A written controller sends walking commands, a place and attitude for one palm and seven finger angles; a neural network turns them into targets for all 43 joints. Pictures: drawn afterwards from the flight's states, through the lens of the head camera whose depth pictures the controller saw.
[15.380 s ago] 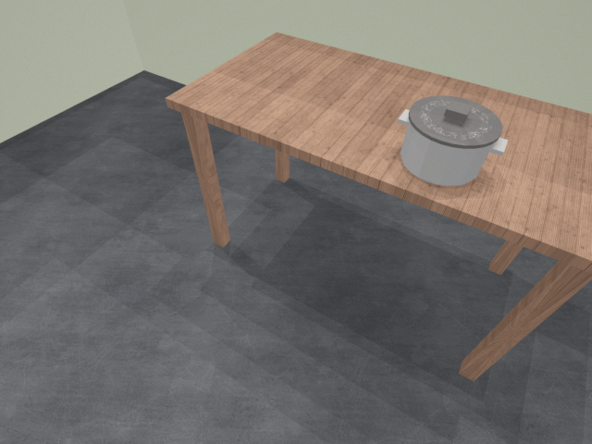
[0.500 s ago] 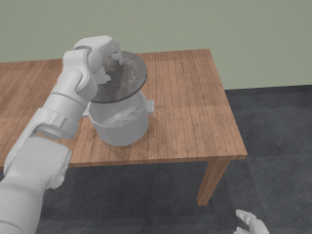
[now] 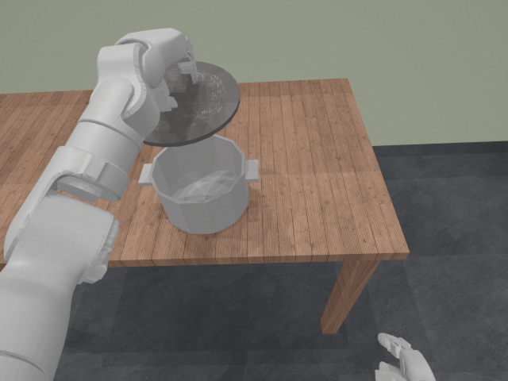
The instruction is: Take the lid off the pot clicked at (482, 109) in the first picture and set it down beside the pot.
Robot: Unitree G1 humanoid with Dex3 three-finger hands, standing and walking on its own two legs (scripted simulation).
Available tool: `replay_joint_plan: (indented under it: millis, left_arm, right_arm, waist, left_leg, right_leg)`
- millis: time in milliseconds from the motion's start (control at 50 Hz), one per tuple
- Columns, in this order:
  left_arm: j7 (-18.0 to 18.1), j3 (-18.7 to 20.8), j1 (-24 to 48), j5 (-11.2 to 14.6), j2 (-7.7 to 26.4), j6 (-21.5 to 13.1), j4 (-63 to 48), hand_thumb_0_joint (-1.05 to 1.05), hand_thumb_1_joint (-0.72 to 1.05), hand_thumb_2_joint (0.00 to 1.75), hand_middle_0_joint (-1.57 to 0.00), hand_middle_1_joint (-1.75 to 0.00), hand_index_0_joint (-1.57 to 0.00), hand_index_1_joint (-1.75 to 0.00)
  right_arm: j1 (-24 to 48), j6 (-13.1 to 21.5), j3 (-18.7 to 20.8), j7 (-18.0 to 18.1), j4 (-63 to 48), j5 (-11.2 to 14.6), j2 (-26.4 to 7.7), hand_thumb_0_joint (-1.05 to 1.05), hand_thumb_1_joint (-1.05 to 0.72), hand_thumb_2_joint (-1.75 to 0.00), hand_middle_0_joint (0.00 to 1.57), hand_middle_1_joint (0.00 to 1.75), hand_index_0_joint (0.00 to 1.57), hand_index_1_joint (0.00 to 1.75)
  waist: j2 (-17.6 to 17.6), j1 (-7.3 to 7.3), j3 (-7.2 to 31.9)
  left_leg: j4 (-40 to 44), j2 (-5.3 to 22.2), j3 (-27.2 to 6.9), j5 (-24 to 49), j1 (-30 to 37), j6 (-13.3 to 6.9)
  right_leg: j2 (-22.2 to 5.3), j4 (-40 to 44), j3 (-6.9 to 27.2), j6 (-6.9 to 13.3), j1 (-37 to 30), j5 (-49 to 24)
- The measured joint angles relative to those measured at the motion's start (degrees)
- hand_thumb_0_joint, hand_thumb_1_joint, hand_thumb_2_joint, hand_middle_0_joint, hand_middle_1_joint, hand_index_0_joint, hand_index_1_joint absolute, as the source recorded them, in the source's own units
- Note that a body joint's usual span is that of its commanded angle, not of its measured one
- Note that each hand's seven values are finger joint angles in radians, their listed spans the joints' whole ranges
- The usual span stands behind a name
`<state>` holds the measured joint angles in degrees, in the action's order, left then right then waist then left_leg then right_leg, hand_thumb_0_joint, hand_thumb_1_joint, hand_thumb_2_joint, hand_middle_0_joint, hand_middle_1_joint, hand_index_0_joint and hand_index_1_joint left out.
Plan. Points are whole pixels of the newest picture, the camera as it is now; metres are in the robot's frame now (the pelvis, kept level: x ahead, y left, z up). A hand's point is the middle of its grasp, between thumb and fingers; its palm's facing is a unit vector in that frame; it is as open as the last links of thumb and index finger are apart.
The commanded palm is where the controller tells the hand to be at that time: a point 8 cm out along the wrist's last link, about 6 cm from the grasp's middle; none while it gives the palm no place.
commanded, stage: lift the lid straight up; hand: left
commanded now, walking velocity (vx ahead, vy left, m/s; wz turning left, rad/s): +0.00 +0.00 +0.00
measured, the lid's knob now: (174, 87) +0.50 +0.14 +0.21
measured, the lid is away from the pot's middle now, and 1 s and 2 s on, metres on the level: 0.01 0.12 0.23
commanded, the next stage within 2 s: move the lid sideways beside the pot in 0.04 s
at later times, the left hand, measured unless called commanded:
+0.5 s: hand (137, 94) +0.47 +0.18 +0.22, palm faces -0.25 -0.07 -0.97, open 8.3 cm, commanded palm +0.45 +0.19 +0.30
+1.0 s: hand (91, 104) +0.45 +0.25 +0.21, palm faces -0.27 -0.07 -0.96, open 8.3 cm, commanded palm +0.45 +0.24 +0.30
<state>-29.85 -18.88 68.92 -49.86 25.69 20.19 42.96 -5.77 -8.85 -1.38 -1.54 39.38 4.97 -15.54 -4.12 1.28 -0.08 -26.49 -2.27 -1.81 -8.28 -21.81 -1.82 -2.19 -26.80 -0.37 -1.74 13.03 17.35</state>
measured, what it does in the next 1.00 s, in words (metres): stands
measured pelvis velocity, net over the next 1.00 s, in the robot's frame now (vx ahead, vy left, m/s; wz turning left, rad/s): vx -0.01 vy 0.01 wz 0.00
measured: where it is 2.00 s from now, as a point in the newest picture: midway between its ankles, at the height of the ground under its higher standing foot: outside the picture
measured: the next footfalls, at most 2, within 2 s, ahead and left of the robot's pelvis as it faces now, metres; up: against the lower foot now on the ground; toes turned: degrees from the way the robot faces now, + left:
none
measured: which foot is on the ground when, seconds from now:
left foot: down 0.00-1.00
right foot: down 0.00-1.00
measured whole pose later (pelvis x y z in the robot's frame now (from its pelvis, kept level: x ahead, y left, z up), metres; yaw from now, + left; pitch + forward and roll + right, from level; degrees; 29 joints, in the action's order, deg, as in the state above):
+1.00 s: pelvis -0.01 +0.01 +0.00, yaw +0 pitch +4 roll -1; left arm -33.0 -12.6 63.8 -50.1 38.6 12.0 41.5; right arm -7.0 -10.2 -1.5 -0.5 38.0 6.3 -16.2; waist -3.5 1.3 -1.8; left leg -27.7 -1.8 -2.3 -8.2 -23.0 -2.2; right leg -1.6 -25.3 -0.8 -2.0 12.8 16.0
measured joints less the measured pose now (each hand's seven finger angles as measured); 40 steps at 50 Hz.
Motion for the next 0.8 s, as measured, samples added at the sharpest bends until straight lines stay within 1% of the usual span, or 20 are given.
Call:
replay_joint_plan:
  millis: [80,160,240,300,340,440,500,640,720,800]
  left_arm:
    - [-0.2,0.4,-0.5,-0.1,0.2,-0.2,-0.7,-0.01,0.22,0.94,-0.9,-1.06,-0.53,-0.83]
    - [-0.2,-0.4,-0.4,0.0,0.0,0.1,-0.6,-0.01,0.22,0.94,-0.9,-1.06,-0.53,-0.83]
    - [0.5,1.2,-1.2,-0.2,0.5,-1.8,-0.9,-0.01,0.22,0.94,-0.9,-1.06,-0.53,-0.83]
    - [1.0,2.7,-1.6,-0.7,1.6,-2.7,-0.4,-0.01,0.22,0.94,-0.9,-1.06,-0.53,-0.83]
    - [1.2,3.3,-1.9,-0.9,2.6,-2.7,-0.2,-0.01,0.22,0.94,-0.9,-1.06,-0.53,-0.83]
    - [0.3,4.5,-3.5,-1.0,5.0,-2.7,-0.7,-0.01,0.22,0.94,-0.9,-1.06,-0.53,-0.83]
    - [-0.9,4.3,-4.4,-0.8,6.5,-2.9,-1.9,-0.01,0.22,0.94,-0.9,-1.06,-0.53,-0.83]
    - [-2.2,3.7,-4.8,-0.1,8.5,-4.2,-3.2,-0.01,0.22,0.94,-0.9,-1.06,-0.53,-0.83]
    - [-2.1,5.3,-5.9,0.0,9.6,-6.1,-4.8,-0.01,0.22,0.94,-0.9,-1.06,-0.53,-0.83]
    - [-2.4,5.4,-5.2,-0.2,10.6,-6.0,-2.8,-0.01,0.22,0.94,-0.9,-1.06,-0.53,-0.83]
  right_arm:
    - [-0.2,0.0,0.0,-0.1,-0.3,-0.1,0.1,0.01,-0.91,-0.89,0.2,0.3,0.2,0.3]
    - [-0.4,-0.1,0.1,-0.1,-0.3,0.0,0.1,0.01,-0.91,-0.89,0.2,0.3,0.2,0.3]
    - [-0.5,-0.1,-0.1,0.4,-0.4,-0.1,0.1,0.01,-0.91,-0.89,0.2,0.3,0.2,0.3]
    - [-0.5,-0.2,-0.3,0.6,-0.6,-0.1,0.2,0.01,-0.91,-0.89,0.2,0.3,0.2,0.3]
    - [-0.7,-0.3,-0.2,0.7,-0.9,0.0,0.2,0.01,-0.91,-0.89,0.2,0.3,0.2,0.3]
    - [-1.4,-0.6,0.0,0.6,-1.3,0.3,-0.3,0.01,-0.91,-0.89,0.2,0.3,0.2,0.3]
    - [-1.7,-0.8,0.2,0.7,-1.4,0.5,-0.7,0.01,-0.91,-0.89,0.2,0.3,0.2,0.3]
    - [-1.5,-0.9,0.6,0.9,-1.2,0.8,-1.3,0.01,-0.91,-0.89,0.2,0.3,0.2,0.3]
    - [-1.2,-0.8,0.6,0.9,-1.4,0.7,-1.3,0.01,-0.91,-0.89,0.2,0.3,0.2,0.3]
    - [-0.8,-1.1,0.3,0.7,-1.5,1.0,-1.0,0.01,-0.91,-0.89,0.2,0.3,0.2,0.3]
  waist:
    - [-0.1,0.12,0.0]
    - [0.0,0.09,-0.1]
    - [-0.1,0.19,-0.3]
    - [0.0,0.41,-0.3]
    - [0.0,0.59,-0.3]
    - [-0.1,0.74,-0.2]
    - [0.0,0.68,-0.4]
    - [0.4,0.23,-1.3]
    - [0.5,0.02,-1.3]
    - [0.7,0.12,-1.4]
  left_leg:
    - [0.0,0.0,0.1,0.0,0.0,-0.1]
    - [0.0,0.0,0.1,0.0,-0.1,-0.1]
    - [0.1,0.1,0.3,0.0,0.0,-0.1]
    - [0.2,0.3,0.7,0.0,-0.1,-0.1]
    - [0.2,0.4,0.8,0.0,-0.1,0.0]
    - [-0.1,0.6,0.7,-0.2,-0.1,0.0]
    - [-0.3,0.6,0.5,-0.4,0.1,0.0]
    - [-0.6,0.5,-0.2,-0.4,-0.1,-0.1]
    - [-0.7,0.5,-0.2,-0.3,-0.3,-0.1]
    - [-0.8,0.5,-0.3,-0.2,-0.5,-0.2]
  right_leg:
    - [0.0,0.1,0.1,-0.1,0.0,-0.1]
    - [0.0,0.1,0.1,-0.1,0.0,-0.1]
    - [0.1,0.2,0.4,-0.1,0.1,-0.2]
    - [0.2,0.2,0.7,-0.1,0.3,-0.3]
    - [0.3,0.3,0.9,-0.1,0.4,-0.4]
    - [0.5,0.5,0.8,0.0,0.2,-0.4]
    - [0.6,0.7,0.6,0.0,-0.2,-0.4]
    - [0.5,1.1,-0.1,0.0,-0.7,-0.5]
    - [0.6,1.2,-0.2,-0.1,-0.6,-0.8]
    - [0.6,1.3,-0.2,-0.1,-0.5,-0.9]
